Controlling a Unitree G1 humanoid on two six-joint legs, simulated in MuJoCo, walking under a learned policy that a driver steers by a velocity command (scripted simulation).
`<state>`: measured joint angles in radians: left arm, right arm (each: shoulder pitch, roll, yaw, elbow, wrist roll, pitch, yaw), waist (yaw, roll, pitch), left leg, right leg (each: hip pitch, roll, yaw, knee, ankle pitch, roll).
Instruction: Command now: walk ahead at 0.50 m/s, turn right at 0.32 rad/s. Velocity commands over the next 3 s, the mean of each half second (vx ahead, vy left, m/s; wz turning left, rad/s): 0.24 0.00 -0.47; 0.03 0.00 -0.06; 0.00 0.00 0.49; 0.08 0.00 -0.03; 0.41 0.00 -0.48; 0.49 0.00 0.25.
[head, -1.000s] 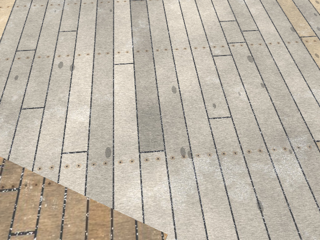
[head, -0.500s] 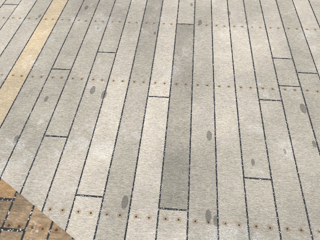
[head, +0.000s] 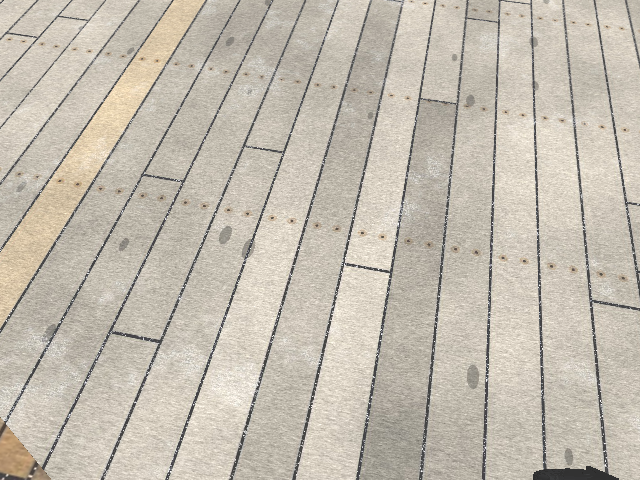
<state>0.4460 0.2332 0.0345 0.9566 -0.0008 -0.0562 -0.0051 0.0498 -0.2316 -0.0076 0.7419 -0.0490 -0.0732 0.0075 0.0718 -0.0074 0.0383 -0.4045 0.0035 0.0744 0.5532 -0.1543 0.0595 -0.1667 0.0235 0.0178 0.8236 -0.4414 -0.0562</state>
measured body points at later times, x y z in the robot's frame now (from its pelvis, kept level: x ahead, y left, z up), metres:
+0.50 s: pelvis +0.16 -0.03 -0.01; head +0.20 -0.05 +0.44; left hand +0.37 +0.19 -0.12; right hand +0.17 -0.30 -0.15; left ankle +0.11 +0.11 -0.65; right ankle +0.23 -0.10 -0.73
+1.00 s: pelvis +0.19 +0.00 +0.01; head +0.21 +0.01 +0.46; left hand +0.38 +0.21 -0.12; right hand +0.16 -0.27 -0.11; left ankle +0.21 +0.09 -0.73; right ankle +0.19 -0.10 -0.70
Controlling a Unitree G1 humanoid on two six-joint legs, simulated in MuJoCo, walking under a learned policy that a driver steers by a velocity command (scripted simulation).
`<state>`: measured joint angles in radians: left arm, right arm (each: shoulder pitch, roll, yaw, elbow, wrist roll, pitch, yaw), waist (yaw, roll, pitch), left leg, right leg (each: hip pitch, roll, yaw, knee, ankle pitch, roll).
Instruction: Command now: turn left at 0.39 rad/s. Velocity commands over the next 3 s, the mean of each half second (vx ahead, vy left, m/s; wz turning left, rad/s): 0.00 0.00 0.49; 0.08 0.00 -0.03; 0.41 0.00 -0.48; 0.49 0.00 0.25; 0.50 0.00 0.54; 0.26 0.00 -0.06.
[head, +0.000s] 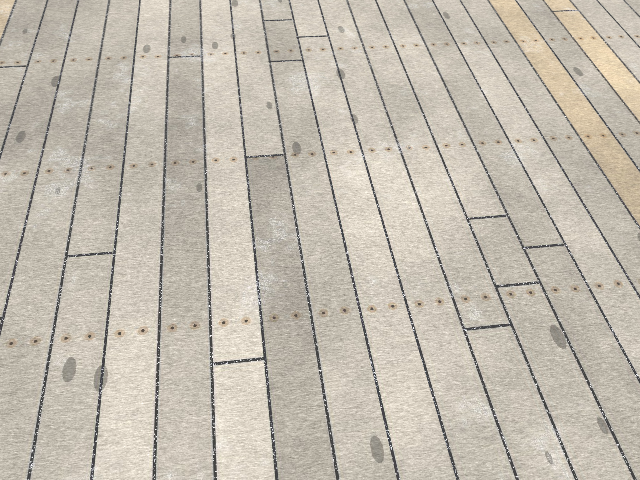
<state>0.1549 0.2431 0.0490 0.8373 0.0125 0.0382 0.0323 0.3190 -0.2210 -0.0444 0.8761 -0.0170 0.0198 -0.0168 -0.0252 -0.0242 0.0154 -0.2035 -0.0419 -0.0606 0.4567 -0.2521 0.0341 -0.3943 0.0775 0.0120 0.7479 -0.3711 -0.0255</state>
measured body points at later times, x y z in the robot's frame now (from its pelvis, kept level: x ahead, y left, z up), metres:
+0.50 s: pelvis -0.01 -0.04 +0.00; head +0.02 -0.06 +0.45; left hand +0.02 +0.26 -0.10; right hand +0.16 -0.29 -0.14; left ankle -0.08 +0.08 -0.67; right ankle +0.00 -0.12 -0.74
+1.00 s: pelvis -0.01 -0.01 +0.01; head -0.01 +0.00 +0.46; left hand -0.02 +0.27 -0.13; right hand +0.13 -0.26 -0.12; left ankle -0.07 +0.08 -0.74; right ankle +0.00 -0.13 -0.69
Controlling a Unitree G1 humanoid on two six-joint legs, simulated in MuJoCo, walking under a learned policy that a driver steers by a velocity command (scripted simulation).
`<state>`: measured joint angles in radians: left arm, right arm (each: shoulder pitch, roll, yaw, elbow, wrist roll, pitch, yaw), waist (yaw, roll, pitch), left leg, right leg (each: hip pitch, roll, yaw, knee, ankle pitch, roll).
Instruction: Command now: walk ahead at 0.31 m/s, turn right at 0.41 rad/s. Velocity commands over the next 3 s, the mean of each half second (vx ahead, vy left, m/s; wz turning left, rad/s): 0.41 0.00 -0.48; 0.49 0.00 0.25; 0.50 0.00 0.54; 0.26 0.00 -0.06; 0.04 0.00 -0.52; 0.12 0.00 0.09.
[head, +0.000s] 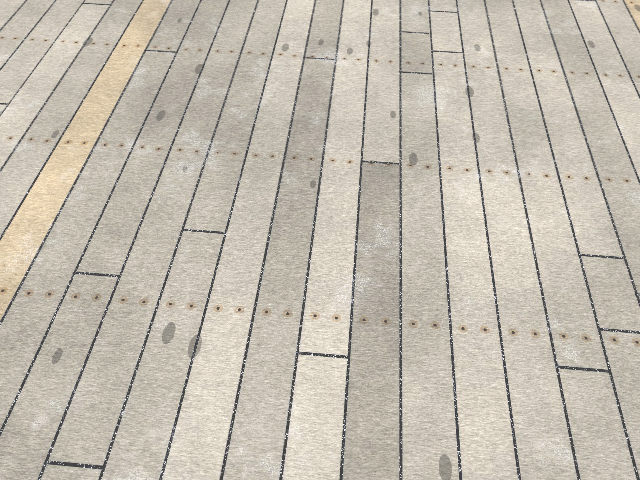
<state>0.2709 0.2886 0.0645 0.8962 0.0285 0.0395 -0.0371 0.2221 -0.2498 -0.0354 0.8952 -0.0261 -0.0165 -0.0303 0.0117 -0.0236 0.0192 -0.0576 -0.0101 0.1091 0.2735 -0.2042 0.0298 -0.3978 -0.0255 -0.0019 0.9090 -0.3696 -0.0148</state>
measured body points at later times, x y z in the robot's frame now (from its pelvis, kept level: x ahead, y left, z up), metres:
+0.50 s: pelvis +0.18 -0.11 +0.00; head +0.20 -0.14 +0.45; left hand +0.26 +0.15 -0.12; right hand +0.25 -0.40 -0.13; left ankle +0.32 +0.02 -0.68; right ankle +0.09 -0.14 -0.75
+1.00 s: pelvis +0.48 -0.16 -0.01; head +0.51 -0.16 +0.44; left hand +0.66 +0.07 -0.12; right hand +0.45 -0.44 -0.14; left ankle +0.47 -0.12 -0.75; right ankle +0.56 -0.35 -0.68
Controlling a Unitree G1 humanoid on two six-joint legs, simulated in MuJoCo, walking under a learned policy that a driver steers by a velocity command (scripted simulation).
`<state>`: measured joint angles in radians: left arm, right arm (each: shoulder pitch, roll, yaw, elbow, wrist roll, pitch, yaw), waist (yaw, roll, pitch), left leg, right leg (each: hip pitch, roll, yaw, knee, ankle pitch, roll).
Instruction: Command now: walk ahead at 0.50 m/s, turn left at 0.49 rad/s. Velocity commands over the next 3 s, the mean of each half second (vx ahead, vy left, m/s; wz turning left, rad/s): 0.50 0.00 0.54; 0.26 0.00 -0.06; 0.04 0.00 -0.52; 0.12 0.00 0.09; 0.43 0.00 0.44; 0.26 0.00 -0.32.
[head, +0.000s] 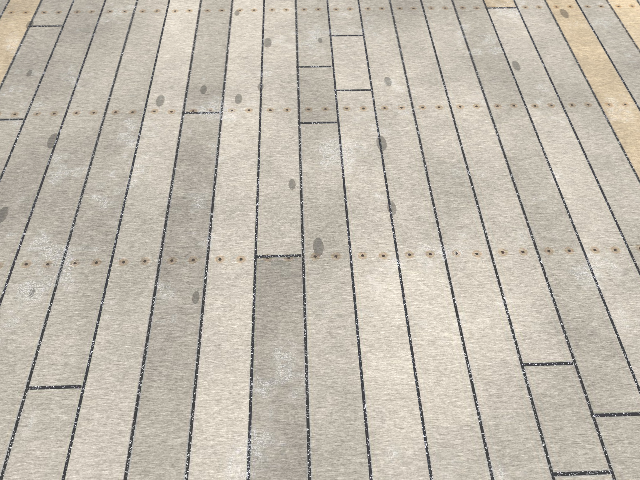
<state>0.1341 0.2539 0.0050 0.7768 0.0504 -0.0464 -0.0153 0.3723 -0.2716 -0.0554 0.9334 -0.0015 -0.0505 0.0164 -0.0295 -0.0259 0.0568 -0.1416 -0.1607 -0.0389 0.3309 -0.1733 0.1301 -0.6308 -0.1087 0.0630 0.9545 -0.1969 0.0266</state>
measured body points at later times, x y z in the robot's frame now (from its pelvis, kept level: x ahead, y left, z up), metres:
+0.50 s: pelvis +0.28 -0.04 +0.00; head +0.31 -0.05 +0.45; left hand +0.25 +0.24 -0.11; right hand +0.49 -0.27 -0.12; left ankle +0.28 +0.10 -0.66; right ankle +0.29 -0.14 -0.74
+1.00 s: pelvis +0.42 +0.04 +0.00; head +0.46 +0.06 +0.45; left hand +0.43 +0.31 -0.14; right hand +0.58 -0.19 -0.12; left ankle +0.45 +0.13 -0.74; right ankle +0.47 -0.08 -0.68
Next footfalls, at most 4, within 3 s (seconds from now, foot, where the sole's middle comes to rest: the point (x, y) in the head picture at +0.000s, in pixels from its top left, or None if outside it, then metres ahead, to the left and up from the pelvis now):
0.24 right None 0.33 -0.14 -0.78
0.72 left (251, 472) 0.49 0.15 -0.78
1.18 right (356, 467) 0.50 -0.07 -0.78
1.66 left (262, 478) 0.48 0.12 -0.78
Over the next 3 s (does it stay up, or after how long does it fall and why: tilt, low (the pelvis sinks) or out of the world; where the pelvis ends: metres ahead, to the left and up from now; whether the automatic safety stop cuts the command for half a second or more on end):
stays up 0.87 0.14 -0.02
